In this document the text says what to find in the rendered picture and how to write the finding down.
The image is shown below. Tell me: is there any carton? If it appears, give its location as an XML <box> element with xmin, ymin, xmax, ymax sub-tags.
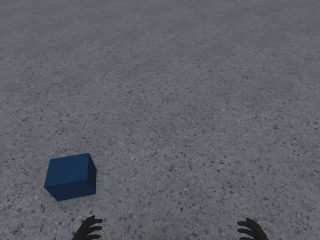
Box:
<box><xmin>44</xmin><ymin>153</ymin><xmax>97</xmax><ymax>201</ymax></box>

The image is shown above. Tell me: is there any robot left hand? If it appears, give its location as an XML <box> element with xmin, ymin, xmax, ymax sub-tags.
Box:
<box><xmin>72</xmin><ymin>215</ymin><xmax>103</xmax><ymax>240</ymax></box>

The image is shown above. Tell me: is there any robot right hand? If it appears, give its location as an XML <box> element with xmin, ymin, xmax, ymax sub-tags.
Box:
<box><xmin>237</xmin><ymin>218</ymin><xmax>269</xmax><ymax>240</ymax></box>

